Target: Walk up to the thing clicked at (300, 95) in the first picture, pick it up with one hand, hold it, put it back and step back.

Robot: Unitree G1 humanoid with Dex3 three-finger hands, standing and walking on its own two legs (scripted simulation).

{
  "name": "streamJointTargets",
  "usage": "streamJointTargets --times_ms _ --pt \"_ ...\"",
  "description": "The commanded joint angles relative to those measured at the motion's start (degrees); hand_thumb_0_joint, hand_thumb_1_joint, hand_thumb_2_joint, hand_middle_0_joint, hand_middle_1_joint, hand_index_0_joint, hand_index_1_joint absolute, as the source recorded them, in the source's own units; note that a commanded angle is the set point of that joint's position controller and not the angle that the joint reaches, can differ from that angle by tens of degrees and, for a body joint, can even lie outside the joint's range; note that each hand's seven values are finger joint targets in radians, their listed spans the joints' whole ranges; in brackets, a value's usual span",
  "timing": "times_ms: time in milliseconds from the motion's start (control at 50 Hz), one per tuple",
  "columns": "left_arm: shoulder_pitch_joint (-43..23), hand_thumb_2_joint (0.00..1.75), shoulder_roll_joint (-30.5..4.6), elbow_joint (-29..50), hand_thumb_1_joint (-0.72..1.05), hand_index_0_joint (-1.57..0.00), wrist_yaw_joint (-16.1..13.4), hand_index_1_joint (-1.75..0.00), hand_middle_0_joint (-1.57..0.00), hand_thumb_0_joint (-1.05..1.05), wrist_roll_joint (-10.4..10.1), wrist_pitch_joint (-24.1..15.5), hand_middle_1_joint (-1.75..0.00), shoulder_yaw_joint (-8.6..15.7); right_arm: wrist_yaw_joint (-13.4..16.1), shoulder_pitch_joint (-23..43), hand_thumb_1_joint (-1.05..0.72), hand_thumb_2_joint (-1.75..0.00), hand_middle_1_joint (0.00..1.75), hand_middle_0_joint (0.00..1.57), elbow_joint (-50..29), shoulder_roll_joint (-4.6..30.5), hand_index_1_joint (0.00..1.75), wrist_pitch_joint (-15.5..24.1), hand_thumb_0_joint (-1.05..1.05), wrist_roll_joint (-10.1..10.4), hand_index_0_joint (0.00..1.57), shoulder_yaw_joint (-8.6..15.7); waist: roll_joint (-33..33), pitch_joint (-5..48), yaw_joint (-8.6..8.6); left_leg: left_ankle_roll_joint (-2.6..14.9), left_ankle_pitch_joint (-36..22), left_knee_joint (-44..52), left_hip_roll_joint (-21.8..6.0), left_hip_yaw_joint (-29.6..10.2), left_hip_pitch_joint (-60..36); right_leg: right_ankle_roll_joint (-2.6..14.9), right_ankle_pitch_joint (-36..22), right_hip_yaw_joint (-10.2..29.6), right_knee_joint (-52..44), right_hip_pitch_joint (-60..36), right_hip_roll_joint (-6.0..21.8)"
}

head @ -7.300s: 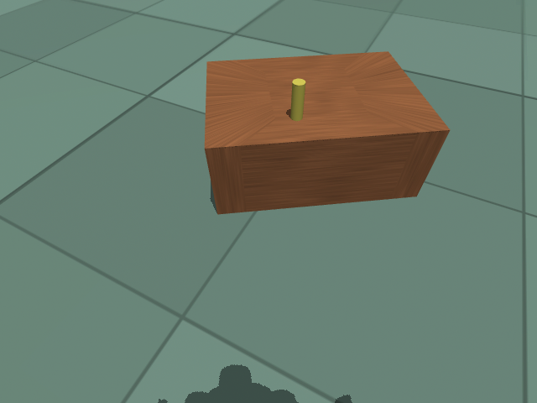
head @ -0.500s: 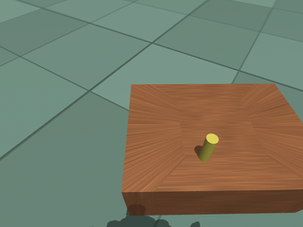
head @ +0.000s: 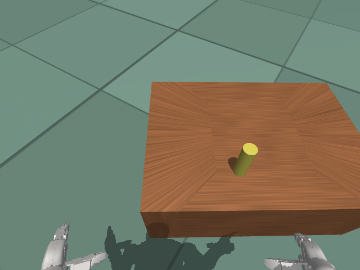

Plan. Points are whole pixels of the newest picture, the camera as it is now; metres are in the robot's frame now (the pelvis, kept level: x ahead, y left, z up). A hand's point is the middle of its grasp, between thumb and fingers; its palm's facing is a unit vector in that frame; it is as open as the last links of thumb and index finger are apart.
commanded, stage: go down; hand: right
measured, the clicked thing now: (244, 160) +0.52 -0.25 -0.26
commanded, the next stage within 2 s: none
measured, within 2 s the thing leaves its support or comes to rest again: neither
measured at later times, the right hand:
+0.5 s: hand (293, 257) +0.17 -0.26 -0.13, palm faces +0.06 +0.94 -0.32, open 17.4 cm
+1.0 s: hand (300, 255) +0.17 -0.28 -0.12, palm faces +0.09 +0.94 -0.32, open 17.3 cm
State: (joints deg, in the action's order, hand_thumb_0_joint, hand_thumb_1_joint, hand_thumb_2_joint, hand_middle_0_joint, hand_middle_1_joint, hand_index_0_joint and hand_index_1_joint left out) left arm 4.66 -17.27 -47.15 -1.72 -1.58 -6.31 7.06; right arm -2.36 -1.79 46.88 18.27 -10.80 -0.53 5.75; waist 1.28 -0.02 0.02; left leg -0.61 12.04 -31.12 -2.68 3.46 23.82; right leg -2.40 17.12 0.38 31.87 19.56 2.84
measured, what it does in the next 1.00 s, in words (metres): stands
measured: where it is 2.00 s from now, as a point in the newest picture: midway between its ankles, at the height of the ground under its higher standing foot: outside the picture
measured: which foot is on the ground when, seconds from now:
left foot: down 0.00-1.00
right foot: down 0.00-1.00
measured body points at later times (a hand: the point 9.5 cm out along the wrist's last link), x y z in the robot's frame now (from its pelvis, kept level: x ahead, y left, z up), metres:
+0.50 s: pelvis +0.02 -0.02 -0.02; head +0.06 -0.01 +0.43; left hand +0.18 +0.27 -0.10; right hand +0.17 -0.31 -0.10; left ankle +0.04 +0.13 -0.73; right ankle -0.01 -0.15 -0.73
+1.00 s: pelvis +0.03 -0.02 -0.04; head +0.06 -0.02 +0.41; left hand +0.19 +0.26 -0.09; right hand +0.17 -0.33 -0.09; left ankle +0.04 +0.13 -0.73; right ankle -0.01 -0.15 -0.73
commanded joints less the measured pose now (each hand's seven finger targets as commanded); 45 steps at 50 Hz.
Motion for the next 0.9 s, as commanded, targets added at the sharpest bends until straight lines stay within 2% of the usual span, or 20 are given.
streamJointTargets --times_ms 0,40,120,200,220,240,320,340,440,460,520,560,580,620,640,720,740,820,860,880 --pt "0.08 0.07 -9.66 7.48 -0.29 -0.06 0.03 -0.04 -0.05 0.0 0.22 -1.18 -0.05 3.08 -0.25 0.73 0.26 -0.09 0.06 0.04 -10.38 11.69 0.06 -4.45 0.0 -0.86 0.04 2.62 -2.21 8.47 -0.91 0.32 -4.1 3.09 2.01 0.96 -6.47 3.08 -6.2 -1.95 -2.94 2.66 -3.4" --pt "-4.56 0.05 -9.28 10.15 -0.41 -0.06 -0.05 -0.05 -0.06 0.0 0.45 -2.4 -0.05 2.91 -0.02 3.96 0.35 -0.08 0.06 0.03 -14.89 10.9 0.06 -4.35 0.0 -0.95 0.04 2.5 0.31 7.35 -0.5 0.65 1.84 2.33 1.72 0.62 -3.83 2.93 -0.69 -1.56 -2.46 4.48 -3.32" --pt "-1.91 0.03 -9.81 13.1 -0.51 -0.07 -0.93 -0.05 -0.06 0.0 1.07 -4.44 -0.06 3.29 0.59 -0.07 0.54 -0.06 0.07 0.01 -19.82 11.7 0.07 -3.96 0.0 -1.0 0.03 3.69 -0.51 12.22 -0.42 0.54 0.68 -0.26 1.51 0.29 -4.57 2.83 -2.36 -1.02 0.22 4.28 -3.11" --pt "1.61 0.04 -9.74 15.87 -0.52 -0.06 -2.01 -0.05 -0.06 0.0 1.4 -5.32 -0.05 3.38 1.63 -3.92 0.54 -0.04 0.06 0.02 -22.43 12.42 0.06 -4.56 0.0 -0.79 0.03 5.22 -0.69 15.92 -0.31 0.36 -5.12 -3.28 1.55 0.52 -5.32 2.4 -9.2 -0.56 3.07 3.74 -2.88" --pt "2.45 0.04 -10.21 16.96 -0.52 -0.06 -2.27 -0.05 -0.06 0.0 1.36 -5.41 -0.05 3.41 1.73 -4.3 0.52 -0.04 0.06 0.03 -23.44 12.17 0.06 -4.88 0.0 -0.68 0.04 5.01 -1.7 15.54 -0.29 0.36 -4.39 -3.83 1.85 0.9 -4.72 2.32 -9.18 -0.13 3.13 4.09 -2.53" --pt "4.23 0.04 -8.24 13.69 -0.52 -0.06 -2.38 -0.05 -0.06 0.0 1.45 -5.13 -0.05 2.71 1.82 -4.74 0.53 -0.04 0.06 0.03 -23.92 12.13 0.06 -5.24 0.0 -0.9 0.04 5.13 0.82 14.46 0.03 0.5 -3.91 -4.15 1.68 0.68 -3.7 2.01 -8.97 -0.44 3.5 4.32 -2.77" --pt "5.37 0.03 -9.09 16.1 -0.52 -0.06 -3.2 -0.05 -0.05 0.0 1.43 -5.18 -0.05 3.13 1.47 -7.12 0.58 -0.03 0.06 0.02 -27.18 11.76 0.06 -7.44 0.0 -0.43 0.03 5.13 0.79 12.88 -0.49 0.53 -2.47 -5.15 1.86 1.03 -1.41 1.88 -7.38 -0.4 4.34 6.1 -2.68" --pt "3.44 0.03 -10.84 19.79 -0.52 -0.06 -3.42 -0.05 -0.05 0.0 1.48 -5.55 -0.05 4.02 1.37 -7.66 0.57 -0.03 0.06 0.02 -27.7 11.94 0.06 -7.92 0.0 -0.49 0.03 5.28 -0.15 13.8 -0.41 0.48 -2.76 -5.65 2.02 1.27 -1.65 1.82 -8.03 -0.1 4.56 6.63 -2.57" --pt "10.04 0.04 -6.39 17.65 -0.53 -0.06 -2.91 -0.05 -0.05 0.0 0.94 -4.46 -0.05 1.67 0.49 -9.46 0.55 -0.03 0.06 0.03 -32.09 11.57 0.06 -10.12 0.0 0.07 0.04 5.21 1.74 12.04 -0.41 0.47 -3.59 -7.19 1.8 1.33 0.02 1.62 -9.56 -0.31 6.67 7.97 -2.64" --pt "8.71 0.03 -8.53 21.54 -0.52 -0.06 -3.05 -0.05 -0.05 0.0 0.85 -4.69 -0.05 3.22 0.43 -9.36 0.56 -0.03 0.06 0.02 -32.86 11.95 0.06 -10.45 0.0 0.05 0.04 5.62 0.72 13.39 -0.99 0.39 -4.54 -7.74 1.93 1.43 -0.06 1.65 -11.21 -0.03 7.14 7.53 -2.43" --pt "9.88 0.04 -7.63 22.07 -0.53 -0.06 -3.05 -0.05 -0.05 0.0 0.71 -4.43 -0.05 2.77 0.02 -10.44 0.58 -0.05 0.06 0.02 -35.45 11.85 0.06 -11.51 0.0 0.11 0.03 5.83 1.44 13.37 -0.51 0.4 -4.28 -8.94 1.84 1.3 1.18 1.46 -11.51 0.01 8.4 8.09 -2.38" --pt "12.04 0.04 -7.57 23.49 -0.53 -0.06 -3.08 -0.05 -0.06 0.0 0.65 -4.38 -0.05 2.91 -0.09 -10.71 0.57 -0.05 0.06 0.02 -37.44 12.01 0.06 -11.84 0.0 0.15 0.03 6.05 1.59 14.43 -1.24 0.33 -5.48 -9.76 1.85 1.42 1.37 1.41 -13.65 0.2 9.41 8.02 -2.35" --pt "9.17 0.04 -8.79 26.42 -0.53 -0.06 -3.21 -0.05 -0.05 0.0 0.77 -4.64 -0.05 3.38 -0.02 -12.15 0.56 -0.04 0.06 0.02 -37.89 12.71 0.06 -12.1 0.0 0.12 0.03 6.88 1.07 15.71 -0.31 0.28 -7.21 -10.14 1.6 1.39 0.27 1.32 -15.64 0.22 10.2 8.18 -2.48" --pt "10.63 0.04 -7.59 26.57 -0.53 -0.05 -3.23 -0.05 -0.05 0.0 0.62 -4.31 -0.05 2.42 -0.1 -13.18 0.54 -0.04 0.06 0.03 -38.85 12.34 0.06 -12.63 0.0 0.13 0.04 6.71 1.0 16.01 0.01 0.34 -8.02 -11.29 1.66 1.33 0.78 1.09 -18.12 0.5 11.1 8.25 -2.32" --pt "10.29 0.04 -8.23 28.49 -0.53 -0.06 -3.37 -0.05 -0.06 0.0 0.64 -4.27 -0.05 3.19 -0.25 -13.38 0.53 -0.05 0.06 0.03 -39.47 12.17 0.06 -12.58 0.0 0.15 0.04 6.62 1.11 16.56 -0.45 0.33 -8.94 -11.67 1.63 1.31 0.45 0.99 -19.29 0.54 11.5 7.99 -2.29" --pt "13.38 0.04 -6.72 28.67 -0.53 -0.06 -3.74 -0.05 -0.05 0.0 0.63 -3.86 -0.05 2.41 -0.35 -14.25 0.53 -0.04 0.06 0.03 -42.16 12.96 0.06 -13.19 0.0 0.39 0.04 8.1 2.26 15.43 -0.04 0.27 -5.29 -11.57 1.46 1.16 1.65 1.32 -13.35 0.27 11.52 10.04 -2.6" --pt "15.2 0.04 -5.57 27.5 -0.53 -0.06 -3.69 -0.05 -0.06 0.0 0.5 -3.58 -0.05 1.77 -0.53 -14.56 0.51 -0.05 0.06 0.03 -42.14 12.59 0.06 -13.31 0.0 0.41 0.04 7.95 2.51 14.72 -0.37 0.33 -4.96 -11.77 1.45 1.27 2.32 1.26 -13.06 0.24 11.55 10.17 -2.61" --pt "12.62 0.04 -8.54 34.57 -0.53 -0.06 -4.31 -0.05 -0.06 0.0 0.48 -3.74 -0.05 3.51 -0.91 -15.86 0.53 -0.05 0.06 0.03 -43.61 13.39 0.06 -14.12 0.0 0.54 0.04 8.83 0.53 16.58 -0.66 0.22 -6.59 -12.89 1.56 1.36 2.33 1.2 -16.23 0.72 12.86 10.14 -2.34" --pt "15.24 0.04 -6.15 32.28 -0.53 -0.06 -4.23 -0.05 -0.06 0.0 0.43 -3.33 -0.05 1.94 -1.14 -16.18 0.5 -0.05 0.06 0.03 -44.36 13.49 0.06 -14.29 0.0 0.68 0.04 9.15 2.44 14.39 0.01 0.29 -4.93 -12.69 1.41 1.29 3.22 1.22 -14.14 0.5 12.88 11.54 -2.59" --pt "15.53 0.04 -5.82 33.21 -0.53 -0.06 -4.26 -0.05 -0.06 0.0 0.31 -3.4 -0.05 1.86 -1.26 -16.13 0.5 -0.05 0.06 0.03 -44.9 13.18 0.06 -14.33 0.0 0.65 0.04 9.11 1.79 14.44 -0.54 0.26 -4.41 -12.78 1.47 1.33 3.75 1.37 -13.12 0.5 12.81 11.68 -2.55"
